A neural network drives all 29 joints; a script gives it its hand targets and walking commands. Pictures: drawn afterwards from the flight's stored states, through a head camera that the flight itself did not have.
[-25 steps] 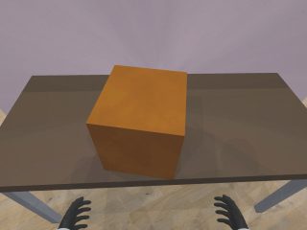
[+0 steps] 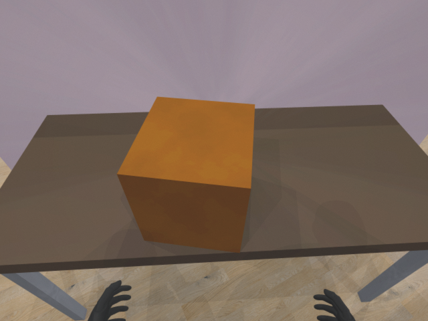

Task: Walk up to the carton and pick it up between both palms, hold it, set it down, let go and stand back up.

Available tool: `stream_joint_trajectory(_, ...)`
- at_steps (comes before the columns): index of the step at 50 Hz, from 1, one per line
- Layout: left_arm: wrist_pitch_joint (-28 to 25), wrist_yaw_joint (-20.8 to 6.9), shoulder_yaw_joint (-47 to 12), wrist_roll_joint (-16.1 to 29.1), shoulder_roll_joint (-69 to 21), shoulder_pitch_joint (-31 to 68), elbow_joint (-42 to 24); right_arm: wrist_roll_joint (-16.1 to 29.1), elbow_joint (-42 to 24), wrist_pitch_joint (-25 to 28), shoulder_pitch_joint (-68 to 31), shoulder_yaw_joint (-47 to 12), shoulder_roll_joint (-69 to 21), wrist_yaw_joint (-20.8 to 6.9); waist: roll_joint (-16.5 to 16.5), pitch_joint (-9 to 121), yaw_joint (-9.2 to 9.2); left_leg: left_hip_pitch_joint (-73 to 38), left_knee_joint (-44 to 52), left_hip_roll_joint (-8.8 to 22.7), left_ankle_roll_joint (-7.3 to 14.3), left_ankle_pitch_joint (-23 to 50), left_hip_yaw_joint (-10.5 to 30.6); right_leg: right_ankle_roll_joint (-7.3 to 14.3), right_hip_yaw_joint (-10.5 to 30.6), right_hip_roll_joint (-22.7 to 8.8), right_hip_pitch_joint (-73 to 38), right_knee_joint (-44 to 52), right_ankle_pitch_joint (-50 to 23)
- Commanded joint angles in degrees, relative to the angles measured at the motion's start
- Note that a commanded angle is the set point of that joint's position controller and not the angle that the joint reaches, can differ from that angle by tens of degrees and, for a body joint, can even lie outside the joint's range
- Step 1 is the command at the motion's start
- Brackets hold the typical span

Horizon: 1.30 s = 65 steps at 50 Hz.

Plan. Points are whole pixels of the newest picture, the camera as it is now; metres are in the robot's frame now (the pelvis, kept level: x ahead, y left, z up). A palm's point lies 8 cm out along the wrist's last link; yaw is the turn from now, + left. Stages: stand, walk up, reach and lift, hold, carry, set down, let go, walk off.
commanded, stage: stand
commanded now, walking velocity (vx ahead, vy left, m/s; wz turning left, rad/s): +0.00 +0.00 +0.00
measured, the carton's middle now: (198, 174) +0.45 +0.05 +0.00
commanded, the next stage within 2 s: none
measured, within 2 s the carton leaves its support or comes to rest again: neither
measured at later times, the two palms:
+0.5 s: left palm out of the picture -0.01 +0.25 -0.11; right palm out of the picture -0.01 -0.25 -0.14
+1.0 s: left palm out of the picture -0.08 +0.26 -0.13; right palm out of the picture -0.09 -0.24 -0.15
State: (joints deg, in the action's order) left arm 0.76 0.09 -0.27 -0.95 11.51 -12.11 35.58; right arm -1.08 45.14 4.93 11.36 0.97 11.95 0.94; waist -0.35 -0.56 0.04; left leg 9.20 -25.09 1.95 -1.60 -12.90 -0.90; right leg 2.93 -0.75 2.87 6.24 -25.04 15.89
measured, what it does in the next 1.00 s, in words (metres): shifts its weight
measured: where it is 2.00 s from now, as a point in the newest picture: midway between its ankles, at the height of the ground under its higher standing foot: outside the picture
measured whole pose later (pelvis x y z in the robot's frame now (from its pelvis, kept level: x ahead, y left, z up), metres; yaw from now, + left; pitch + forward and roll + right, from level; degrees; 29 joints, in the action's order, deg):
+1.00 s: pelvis -0.08 +0.00 -0.01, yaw +2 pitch -4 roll +0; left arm 0.2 0.8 0.7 -0.7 13.3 -22.4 49.9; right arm -1.6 55.3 -0.2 22.6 1.0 11.8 0.8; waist 0.0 -1.3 0.0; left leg 18.5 -30.7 0.3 -0.9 -13.8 0.9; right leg 2.3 -2.7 1.2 15.7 -31.8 13.7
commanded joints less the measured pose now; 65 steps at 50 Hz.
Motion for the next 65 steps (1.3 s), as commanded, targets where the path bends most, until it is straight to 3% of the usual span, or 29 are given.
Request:
stream_joint_trajectory(1,-4.14,0.41,3.43,-0.18,8.92,-1.92,-3.61,0.15,-4.28,-1.65,1.16,1.84,8.67,0.43,1.32,4.62,0.18,-1.39,0.35,4.64,2.69,16.21,4.48,-2.22,6.36,-8.94,2.30,4.08,-21.55)
stream_joint_trajectory(8,-4.39,0.58,2.97,0.23,9.79,-4.17,-1.08,-0.12,-2.03,-1.98,3.14,1.34,9.24,-0.17,-0.92,-1.95,-0.19,0.72,2.19,4.50,2.42,11.13,5.45,-2.32,6.22,-8.51,6.27,5.96,-14.54)
stream_joint_trajectory(28,-2.92,1.08,2.64,0.58,11.76,-10.47,6.50,-0.24,5.55,-3.44,10.97,0.38,9.15,-0.17,-0.62,-8.37,-0.40,5.70,3.49,2.08,1.24,-8.52,6.51,-1.74,8.34,-8.39,15.22,10.63,14.75)
stream_joint_trajectory(31,-2.72,1.09,2.50,0.52,11.17,-10.89,7.29,-0.30,5.98,-3.55,11.92,0.39,8.71,-0.05,0.59,-8.32,-0.10,7.10,3.43,2.03,1.30,-9.81,6.92,-1.54,8.18,-8.27,15.03,10.10,15.47)
stream_joint_trajectory(35,-2.34,1.01,2.63,0.57,11.09,-11.40,8.16,-0.27,6.43,-3.76,12.96,0.66,8.90,0.02,-0.12,-8.66,-0.15,8.74,4.03,1.99,1.35,-13.51,7.66,-1.55,7.97,-7.85,15.86,9.45,18.22)
stream_joint_trajectory(39,-2.09,1.08,2.65,0.34,10.70,-12.36,9.32,-0.28,6.67,-3.91,13.03,1.07,8.69,0.14,2.35,-8.35,0.43,11.33,5.17,1.97,1.64,-15.87,8.71,-1.53,7.44,-7.47,14.69,7.57,16.76)
stream_joint_trajectory(46,-1.83,1.24,3.24,0.24,10.49,-12.99,10.46,-0.38,7.00,-4.16,14.04,1.56,8.09,0.21,2.36,-7.35,0.11,12.02,4.55,1.51,1.81,-17.46,8.55,-1.67,7.29,-7.20,15.15,6.22,18.39)
stream_joint_trajectory(49,-1.48,1.18,3.82,0.28,10.23,-13.47,10.79,-0.75,7.05,-4.40,14.39,2.20,8.35,0.30,1.91,-7.30,0.28,11.99,4.32,1.16,1.91,-20.10,8.66,-1.61,7.24,-7.12,16.99,6.21,22.42)
stream_joint_trajectory(53,-1.61,1.35,3.85,0.37,9.79,-12.86,11.22,-0.77,7.00,-4.18,13.93,2.08,7.53,0.38,1.12,-6.69,0.03,10.60,3.12,0.86,1.99,-15.30,8.37,-1.61,7.54,-7.36,16.65,5.85,18.32)
stream_joint_trajectory(56,-1.13,1.31,4.49,0.30,9.85,-13.09,11.50,-0.81,6.89,-4.57,14.87,2.82,7.86,0.42,0.63,-7.45,-0.32,10.50,2.46,0.38,1.85,-19.56,7.83,-1.31,7.83,-7.67,19.92,6.82,24.88)
stream_joint_trajectory(60,-1.31,1.38,4.77,0.43,9.80,-12.59,11.67,-0.89,6.93,-4.30,14.71,2.64,6.90,0.44,-1.55,-5.46,-0.22,8.67,0.78,-0.10,1.81,-14.92,7.20,-1.24,8.22,-7.92,18.48,6.85,21.68)
stream_joint_trajectory(62,-0.96,1.46,5.43,0.32,10.39,-11.97,11.69,-0.97,7.00,-4.52,15.99,3.06,6.27,0.39,-3.31,-5.72,-0.67,6.30,-3.79,-1.77,1.61,-15.45,4.84,-0.56,9.28,-9.26,22.63,9.83,27.94)
stream_joint_trajectory(63,-0.92,1.56,5.42,0.28,10.78,-10.21,11.57,-1.16,7.38,-4.56,17.50,2.83,4.85,0.26,-5.89,-6.00,-1.63,3.13,-8.67,-2.98,1.44,-11.18,2.46,-0.06,10.17,-10.71,25.04,11.83,28.98)
stream_joint_trajectory(65,-0.75,1.89,5.20,0.20,10.61,-6.83,10.76,-1.69,7.97,-4.62,20.91,2.67,3.52,0.09,-6.32,-5.61,-3.05,-1.95,-15.85,-3.12,1.48,-7.42,0.27,1.08,10.32,-12.55,30.21,13.25,29.28)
